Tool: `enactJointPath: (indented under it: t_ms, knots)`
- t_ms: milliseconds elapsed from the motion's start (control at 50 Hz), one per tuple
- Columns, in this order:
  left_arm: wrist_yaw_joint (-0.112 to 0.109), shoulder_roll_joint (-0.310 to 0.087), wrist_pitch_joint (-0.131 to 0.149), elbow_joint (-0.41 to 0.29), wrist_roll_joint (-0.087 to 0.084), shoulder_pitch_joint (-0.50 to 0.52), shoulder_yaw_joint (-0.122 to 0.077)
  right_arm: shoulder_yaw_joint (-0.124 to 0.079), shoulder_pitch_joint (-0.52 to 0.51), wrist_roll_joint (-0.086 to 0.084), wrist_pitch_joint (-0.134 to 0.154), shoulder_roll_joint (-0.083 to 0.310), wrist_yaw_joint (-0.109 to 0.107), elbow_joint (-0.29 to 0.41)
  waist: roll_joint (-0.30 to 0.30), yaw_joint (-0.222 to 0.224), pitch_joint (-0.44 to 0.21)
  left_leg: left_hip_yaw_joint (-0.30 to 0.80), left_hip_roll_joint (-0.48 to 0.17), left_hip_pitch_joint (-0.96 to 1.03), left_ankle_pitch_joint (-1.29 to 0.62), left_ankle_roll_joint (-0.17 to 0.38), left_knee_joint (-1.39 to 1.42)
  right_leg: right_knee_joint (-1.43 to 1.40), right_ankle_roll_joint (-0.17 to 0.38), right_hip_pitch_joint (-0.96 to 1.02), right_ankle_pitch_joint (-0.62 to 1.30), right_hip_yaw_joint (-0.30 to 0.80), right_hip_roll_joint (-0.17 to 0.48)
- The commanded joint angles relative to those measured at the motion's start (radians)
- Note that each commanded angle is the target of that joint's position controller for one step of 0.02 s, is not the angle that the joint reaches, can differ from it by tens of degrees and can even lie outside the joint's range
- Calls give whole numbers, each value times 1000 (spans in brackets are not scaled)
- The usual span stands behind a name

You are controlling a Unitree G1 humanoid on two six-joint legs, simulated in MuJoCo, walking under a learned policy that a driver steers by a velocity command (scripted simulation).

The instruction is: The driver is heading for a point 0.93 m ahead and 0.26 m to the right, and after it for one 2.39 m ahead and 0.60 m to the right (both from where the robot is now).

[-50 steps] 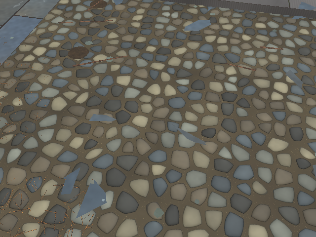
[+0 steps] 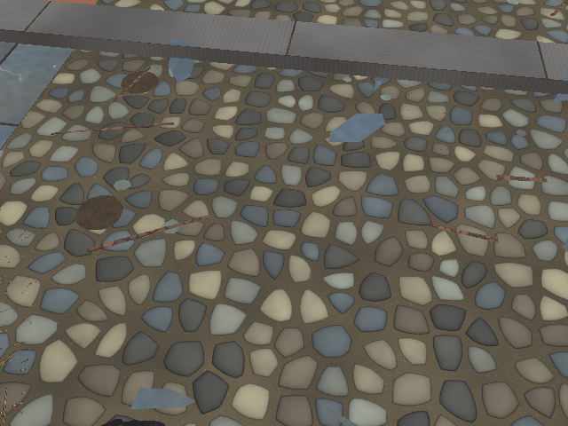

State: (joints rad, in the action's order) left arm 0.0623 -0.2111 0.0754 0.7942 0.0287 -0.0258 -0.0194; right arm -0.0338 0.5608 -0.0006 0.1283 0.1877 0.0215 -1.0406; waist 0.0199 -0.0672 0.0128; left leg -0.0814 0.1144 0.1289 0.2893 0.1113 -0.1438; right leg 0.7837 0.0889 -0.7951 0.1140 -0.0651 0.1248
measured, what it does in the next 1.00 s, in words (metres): walks ahead, turning right: right foot, then left foot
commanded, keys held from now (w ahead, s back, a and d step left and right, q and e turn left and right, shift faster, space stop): w+shift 0.40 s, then w+e+shift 0.60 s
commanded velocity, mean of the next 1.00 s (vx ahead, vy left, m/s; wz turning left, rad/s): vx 1.00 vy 0.00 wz -0.38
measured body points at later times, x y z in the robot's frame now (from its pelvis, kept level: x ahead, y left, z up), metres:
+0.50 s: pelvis +0.48 -0.01 +0.00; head +0.51 -0.01 +0.45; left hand +0.37 +0.22 -0.14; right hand +0.73 -0.22 -0.08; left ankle +0.72 +0.13 -0.68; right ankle +0.32 -0.07 -0.73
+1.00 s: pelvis +0.95 -0.04 -0.02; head +0.97 -0.06 +0.43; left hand +1.27 +0.07 -0.09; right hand +0.78 -0.24 -0.16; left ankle +0.77 +0.11 -0.73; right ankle +1.12 -0.17 -0.69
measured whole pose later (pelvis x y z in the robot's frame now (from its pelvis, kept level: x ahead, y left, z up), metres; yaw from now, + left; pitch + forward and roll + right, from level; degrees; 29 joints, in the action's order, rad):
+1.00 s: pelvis +0.95 -0.04 -0.02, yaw -24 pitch +0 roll +2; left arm 0.08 -0.27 0.03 0.70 0.02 0.04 -0.02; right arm -0.04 0.51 0.02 0.11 0.23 -0.01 -0.99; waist 0.02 -0.05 0.05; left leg -0.36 0.01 0.26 0.44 -0.05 -0.23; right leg 0.76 0.19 -0.72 0.04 -0.18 0.03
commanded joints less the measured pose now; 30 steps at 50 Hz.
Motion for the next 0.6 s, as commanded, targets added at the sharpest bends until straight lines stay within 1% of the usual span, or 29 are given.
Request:
enactJointPath:
  t_ms: [20,40,60,80,100,120,140,160,180,200,220,240,260,280,300,320,360,380,400,420,440,460,480,500,520,540,560,580,600]
  knots:
    - [1,-30,8,-78,-14,125,10,-10,-7,-6,27,138,-13,54,-44,31,159,66,-249,-190,-705,35,157,-173,26,214,93,-79,-73]
    - [-4,-45,10,-82,-12,130,8,-10,-1,-2,23,154,-17,48,-57,38,141,49,-259,-95,-888,25,111,-213,40,226,60,-92,-104]
    - [-11,-66,12,-80,-9,115,1,-12,1,6,18,178,-24,47,-84,53,98,41,-273,-12,-1075,16,43,-233,52,260,5,-104,-143]
    - [-19,-90,11,-71,-9,67,-8,-17,-1,18,7,204,-34,42,-121,83,48,40,-289,47,-1243,9,-56,-235,60,315,-74,-109,-182]
    - [-30,-126,12,-42,-11,-61,-22,-24,-13,34,-7,230,-45,38,-149,152,-27,41,-309,71,-1338,6,-228,-239,77,436,-140,-84,-205]
    - [-46,-164,10,19,-12,-257,-42,-32,-45,46,-24,250,-53,42,-160,240,-129,34,-316,47,-1329,11,-466,-252,95,619,-207,-67,-214]
    - [-64,-207,6,73,2,-447,-64,-33,-90,48,-30,241,-53,55,-139,329,-209,21,-283,-116,-1128,18,-758,-255,121,857,-291,-6,-146]
    - [-78,-289,3,87,31,-539,-88,-7,-61,30,-21,105,-33,95,65,281,-304,23,-158,-455,-422,18,-1162,-232,176,1121,-579,332,118]
    - [-56,-280,3,91,30,-490,-95,0,32,-29,0,66,-13,117,264,179,-400,160,-15,-774,159,6,-1411,-458,287,1273,-747,900,274]
    - [-43,-205,8,89,13,-385,-87,-10,-113,-19,3,140,-25,147,101,170,-224,185,-111,-880,41,38,-1383,-523,237,1147,-741,783,210]
    - [-37,-139,19,96,5,-337,-72,-10,-205,-11,6,143,-23,170,-5,153,-109,172,-146,-870,-35,39,-1319,-546,215,978,-617,626,185]
    - [-36,-95,27,108,13,-308,-62,-5,-232,2,1,118,-17,176,-79,110,-43,175,-181,-826,-53,36,-1255,-574,185,839,-527,525,146]
    - [-40,-66,34,123,11,-306,-49,0,-234,24,-15,93,-7,185,-79,67,-5,181,-203,-780,-55,26,-1213,-593,154,727,-483,441,99]
    - [-46,-56,41,142,4,-314,-42,9,-213,39,-32,63,8,187,-37,33,12,177,-223,-750,-52,8,-1172,-623,142,652,-486,391,78]
    - [-48,-57,51,156,-7,-331,-40,12,-235,45,-43,53,17,199,-21,23,45,166,-241,-767,-50,-8,-1142,-651,137,616,-464,354,60]
    - [-48,-72,59,166,-18,-348,-41,15,-282,50,-50,52,23,221,-13,20,81,146,-259,-810,-69,-24,-1106,-680,136,588,-432,314,49]
    - [-42,-99,69,167,-21,-378,-42,21,-422,51,-53,73,30,280,-15,41,135,84,-271,-864,-179,-42,-962,-733,129,552,-287,219,6]
    - [-38,-101,73,168,-23,-393,-41,25,-488,49,-50,80,33,306,-17,54,155,57,-267,-855,-249,-48,-860,-745,124,540,-185,172,-19]
    - [-35,-97,77,168,-29,-403,-39,31,-535,45,-45,76,37,322,-24,64,162,28,-253,-799,-335,-48,-741,-747,105,519,-85,124,-48]
    - [-36,-101,82,171,-37,-428,-38,39,-586,40,-39,68,43,342,-23,80,164,3,-234,-713,-412,-45,-627,-766,97,489,-8,117,-55]
    - [-40,-120,85,177,-43,-453,-39,44,-625,33,-35,63,47,356,-14,94,164,-14,-212,-642,-474,-41,-555,-801,97,491,58,130,-37]
    - [-44,-144,86,179,-45,-470,-41,44,-647,27,-34,72,46,364,-8,102,157,-16,-195,-617,-511,-39,-503,-810,97,550,140,141,-20]
    - [-47,-166,83,182,-41,-475,-44,42,-660,23,-34,89,40,372,3,103,151,-12,-180,-616,-515,-35,-458,-798,102,634,220,144,-5]
    - [-50,-182,79,182,-37,-478,-45,36,-666,24,-34,112,32,379,7,101,131,-11,-161,-614,-487,-28,-418,-755,98,729,339,143,4]
    - [-52,-205,74,181,-32,-478,-48,27,-648,29,-33,138,23,381,23,86,86,-16,-126,-580,-424,-20,-396,-677,92,815,520,147,14]
    - [-58,-228,67,183,-24,-483,-52,15,-587,33,-33,170,10,369,57,54,23,-8,-93,-510,-343,-12,-393,-564,81,879,678,158,27]
    - [-65,-253,55,184,-11,-473,-57,-3,-447,30,-30,212,-4,334,88,-16,-67,22,-76,-369,-251,0,-395,-383,69,892,735,170,33]
    - [-70,-269,43,178,-5,-435,-63,-20,-243,29,-27,241,-20,274,81,-120,-162,38,-100,-154,-214,2,-366,-131,61,808,614,162,5]
    - [-69,-198,42,151,3,-426,-51,-45,-65,51,-27,316,-42,242,34,-169,-283,199,-275,90,19,8,-427,179,66,608,326,154,-43]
